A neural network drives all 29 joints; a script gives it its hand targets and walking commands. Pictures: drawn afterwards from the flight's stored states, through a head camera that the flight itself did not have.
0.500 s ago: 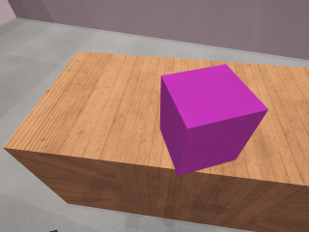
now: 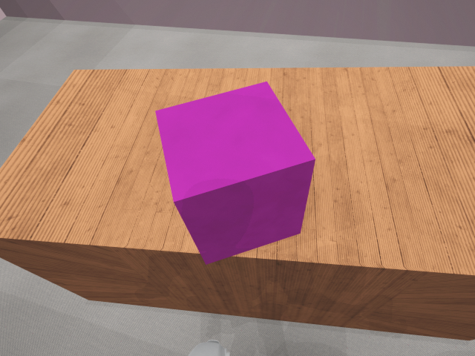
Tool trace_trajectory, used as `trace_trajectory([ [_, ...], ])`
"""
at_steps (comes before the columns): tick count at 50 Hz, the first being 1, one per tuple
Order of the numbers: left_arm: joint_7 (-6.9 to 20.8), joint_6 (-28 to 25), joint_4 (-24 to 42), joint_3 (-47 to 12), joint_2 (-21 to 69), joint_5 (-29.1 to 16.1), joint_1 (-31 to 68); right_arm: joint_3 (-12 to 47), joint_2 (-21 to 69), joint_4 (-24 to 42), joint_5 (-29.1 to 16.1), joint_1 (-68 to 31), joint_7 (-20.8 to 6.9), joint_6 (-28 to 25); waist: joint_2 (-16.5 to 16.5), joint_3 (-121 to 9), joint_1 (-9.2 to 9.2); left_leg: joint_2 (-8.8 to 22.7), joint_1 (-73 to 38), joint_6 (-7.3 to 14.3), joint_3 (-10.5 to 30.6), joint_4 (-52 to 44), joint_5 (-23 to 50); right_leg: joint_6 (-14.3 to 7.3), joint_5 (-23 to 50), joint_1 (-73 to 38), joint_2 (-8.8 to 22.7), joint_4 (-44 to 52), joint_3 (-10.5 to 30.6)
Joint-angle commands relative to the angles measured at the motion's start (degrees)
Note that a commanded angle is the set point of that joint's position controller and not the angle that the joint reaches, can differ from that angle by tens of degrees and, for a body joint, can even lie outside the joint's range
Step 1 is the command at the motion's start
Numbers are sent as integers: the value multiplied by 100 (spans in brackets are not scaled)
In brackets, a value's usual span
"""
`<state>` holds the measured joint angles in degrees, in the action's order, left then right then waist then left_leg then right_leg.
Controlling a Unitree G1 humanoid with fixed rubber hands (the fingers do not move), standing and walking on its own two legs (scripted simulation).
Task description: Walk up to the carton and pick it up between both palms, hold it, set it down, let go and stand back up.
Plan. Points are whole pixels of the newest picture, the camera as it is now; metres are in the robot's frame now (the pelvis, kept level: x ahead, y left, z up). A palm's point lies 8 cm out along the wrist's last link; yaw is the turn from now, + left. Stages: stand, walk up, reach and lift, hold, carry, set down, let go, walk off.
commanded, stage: walk up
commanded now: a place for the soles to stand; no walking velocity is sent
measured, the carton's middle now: (234, 178) +0.44 +0.05 +0.01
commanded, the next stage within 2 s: none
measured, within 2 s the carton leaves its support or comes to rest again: neither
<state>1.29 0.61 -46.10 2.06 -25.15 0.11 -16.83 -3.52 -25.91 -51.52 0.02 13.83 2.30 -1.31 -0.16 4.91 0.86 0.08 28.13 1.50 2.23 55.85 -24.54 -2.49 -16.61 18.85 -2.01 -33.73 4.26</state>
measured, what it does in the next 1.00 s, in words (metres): steps on the spot: left foot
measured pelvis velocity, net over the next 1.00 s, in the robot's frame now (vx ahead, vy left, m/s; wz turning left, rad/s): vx -0.06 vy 0.08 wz -0.09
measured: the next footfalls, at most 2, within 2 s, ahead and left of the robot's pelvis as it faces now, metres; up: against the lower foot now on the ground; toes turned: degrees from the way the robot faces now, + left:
left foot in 0.34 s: +0.13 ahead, +0.14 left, +0.00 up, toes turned -2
right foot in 1.04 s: -0.04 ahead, -0.04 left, +0.00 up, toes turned -2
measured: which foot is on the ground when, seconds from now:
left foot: up 0.00-0.32, down 0.34-1.00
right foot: down 0.00-0.38, up 0.40-1.00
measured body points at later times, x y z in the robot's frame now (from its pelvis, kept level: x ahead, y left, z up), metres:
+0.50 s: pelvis +0.01 +0.09 +0.00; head +0.03 +0.12 +0.44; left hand +0.08 +0.40 -0.14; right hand +0.11 -0.26 -0.07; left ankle +0.09 +0.14 -0.73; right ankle -0.01 -0.09 -0.71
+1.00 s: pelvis -0.06 +0.08 -0.01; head -0.06 +0.09 +0.44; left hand -0.02 +0.41 -0.13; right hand +0.02 -0.27 -0.09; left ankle +0.09 +0.14 -0.73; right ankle -0.09 -0.05 -0.72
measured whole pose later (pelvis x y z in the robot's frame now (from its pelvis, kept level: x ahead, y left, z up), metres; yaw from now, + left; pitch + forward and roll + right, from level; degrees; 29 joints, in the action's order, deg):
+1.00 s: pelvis -0.06 +0.08 -0.01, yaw -5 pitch -5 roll -1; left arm 0.4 1.7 -56.9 2.0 -24.5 0.1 -17.5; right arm -3.5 -24.3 -51.5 0.0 9.6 0.6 1.4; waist -0.4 4.7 0.9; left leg -0.8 20.6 4.1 -3.3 27.3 -7.3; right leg -0.3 -27.9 12.9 -2.5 -42.3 2.8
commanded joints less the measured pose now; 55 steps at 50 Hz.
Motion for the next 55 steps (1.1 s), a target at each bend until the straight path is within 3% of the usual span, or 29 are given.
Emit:
trace_trajectory([
  [1, -348, -275, 34, 455, -1017, -40, -1467, -150, -709, 387, 96, -562, -77, 12, -751, -996, 521, 68, 1193, 8, -38, -617, 301, 267, 4515, -3632, 1135, 685, 1613],
  [4, -443, -315, 50, 421, -1149, -45, -1215, -184, -828, 464, 79, -409, -120, 105, -595, -910, 355, 10, 1120, -27, -55, -646, 293, 424, 4705, -3412, 1141, 633, 1710],
  [6, -454, -337, 65, 380, -1113, 4, -847, -211, -672, 456, 85, -551, -90, 112, -681, -564, 220, 111, 622, -38, 79, -776, 252, 62, 4490, -2459, 1232, 701, 1579],
  [9, -433, -372, 111, 273, -1138, 1, -306, -201, -678, 323, 112, -544, -127, 89, -228, -368, 21, 178, -160, 25, 290, -1021, 341, -354, 4017, -1372, 1357, 574, 1355],
  [12, -367, -379, 177, 258, -1007, -21, 12, -150, -539, 341, 139, -515, -193, 27, -592, -371, 2, 69, -1343, 88, -223, -1874, 1106, -408, 3396, -428, 1042, 457, 933],
  [14, -340, -319, 250, 211, -919, -72, 196, -215, -596, 157, 154, -103, -176, -27, -216, -555, -254, 146, -2081, 198, -219, -3073, 2137, -232, 2501, -336, 796, -22, 793],
  [16, -309, -298, 299, 116, -640, -108, 92, -312, -951, 156, 267, -92, -157, -74, 707, -1161, -178, 1033, -2771, 541, 1095, -3303, 2776, 65, 1104, 131, 280, -926, 428],
  [17, -301, -235, 60, 117, -563, -108, -33, -266, -912, 185, 220, -275, -136, -95, 1221, -999, -12, 1587, -2602, 780, 2121, -3565, 2375, 204, -1257, 443, -101, -1187, 349],
  [18, -316, -164, -22, 181, -666, -69, -227, -179, -797, 224, 172, -715, -135, -118, 666, -641, 170, 1866, -1924, 994, 2353, -3636, 1734, 185, -1881, 293, -136, -1423, 307],
  [19, -287, -105, -65, 260, -882, -11, -394, -225, -999, 334, 131, -763, -144, -116, 610, -488, 110, 1886, -1246, 1092, 2419, -3800, 321, 156, -2042, 52, 1, -1510, 552],
  [21, -183, -56, -204, 301, -881, -57, -388, -181, -827, 389, 130, -970, -154, -100, 1029, 213, 91, 1314, -524, 573, 1918, -4446, -1619, -6, -1580, 153, -2, -1391, 376],
  [22, -141, -18, -308, 326, -846, -21, -613, -186, -839, 371, 169, -1055, -166, -108, 1192, 163, 173, 1172, -516, 581, 1746, -4459, -1632, 61, -1422, 109, -153, -1739, 445],
  [24, -149, 38, -396, 393, -965, 53, -803, -291, -915, 342, 132, -619, -152, -106, 755, 66, -36, 967, -1170, -44, 1835, -4475, -1395, 168, -982, 469, -210, -1943, 539],
  [25, -144, 46, -436, 375, -948, 8, -982, -322, -1091, 318, 155, -490, -170, -87, 1195, -272, -62, 940, -1423, -135, 1740, -4586, -1427, 199, -844, 410, -263, -2101, 373],
  [29, -179, 47, -766, 373, -895, -40, -798, -269, -917, 293, 72, -325, -115, -105, 495, -386, -29, 881, -2040, -590, 1596, -4493, -566, 356, -549, 422, -115, -1818, 518],
  [32, -202, 47, -884, 356, -898, -30, -822, -266, -779, 251, 17, -213, -145, -68, 854, -575, -122, 786, -2562, -696, 1562, -4481, -664, 431, -547, 536, -316, -1742, 632],
  [35, -193, 104, -1027, 374, -999, 84, -931, -318, -879, 128, 49, -277, -113, -36, 587, -606, -41, 1029, -1876, -290, 1488, -4458, -1000, 314, -840, 206, -74, -1597, 374],
  [36, -197, 85, -993, 342, -903, 44, -1001, -305, -810, 259, 101, -544, -133, -21, 1116, -593, 28, 941, -1911, -69, 1355, -4511, -1211, 336, -842, 261, -57, -1582, 267],
  [37, -214, 69, -1046, 370, -889, 66, -833, -320, -841, 141, 138, -457, -129, 17, 785, -273, -39, 986, -1586, -74, 1414, -4597, -1032, 273, -849, 186, -21, -1525, 259],
  [41, -158, 116, -1155, 312, -866, 124, -1074, -373, -1074, 304, 131, -604, -155, 34, 908, -225, 27, 1177, -1276, -77, 1575, -4853, -1475, 240, -902, 60, 57, -1380, 56],
  [43, -111, 94, -1068, 374, -919, 137, -918, -435, -1156, 408, 211, -865, -161, 123, 979, -422, 27, 1049, -858, 314, 1162, -4748, -1492, 157, -1274, -322, 110, -1263, -395],
  [44, -106, 100, -1018, 387, -890, 150, -1121, -420, -1150, 291, 247, -840, -171, 131, 977, -408, 195, 1275, -793, 509, 1213, -4614, -1495, 105, -1566, -454, 88, -1036, -392],
  [47, -112, 25, -1203, 413, -929, 125, -1671, -432, -1239, 512, 208, -1261, -207, 273, 1068, -554, 469, 1095, -416, 338, 915, -4496, -1370, -45, -887, -1319, 101, 252, -653],
  [49, -106, 34, -1216, 452, -886, 241, -1789, -397, -936, 473, 196, -1323, -203, 274, 81, -242, 614, 550, -63, -165, 451, -3500, -995, -291, -1363, -1724, 37, 1217, -213],
  [50, -128, 1, -1174, 463, -1210, 348, -1767, -364, -650, 492, 111, -1399, -183, 309, -862, -83, 649, -206, 322, -419, -76, -1914, -1030, -624, -3001, -984, 857, 2304, 1524],
  [51, -160, -29, -809, 532, -1739, 326, -500, -368, -626, 407, 83, -1133, -186, 333, -1212, 385, 261, -620, -6, -364, 61, -254, -261, -879, -4751, 979, 2049, 3069, 3228],
  [52, -174, -15, -475, 515, -1661, 312, 449, -428, -867, -7, 85, -438, -192, 381, -899, 765, -158, -595, -399, -330, 380, 591, -78, -1110, -4779, 1904, 2077, 3203, 2976],
  [53, -216, -58, -335, 610, -1863, 397, 708, -525, -933, -179, 70, -81, -257, 434, -947, 752, -207, -477, -1044, -366, 446, 1446, 167, -1224, -4973, 2642, 2211, 3452, 2864],
  [55, -241, -100, -203, 460, -1523, 385, 1096, -526, -984, -352, 23, 423, -358, 405, -1024, 958, -477, -559, -1371, -273, 306, 1745, 560, -824, -3833, 2804, 1548, 3344, 1994],
])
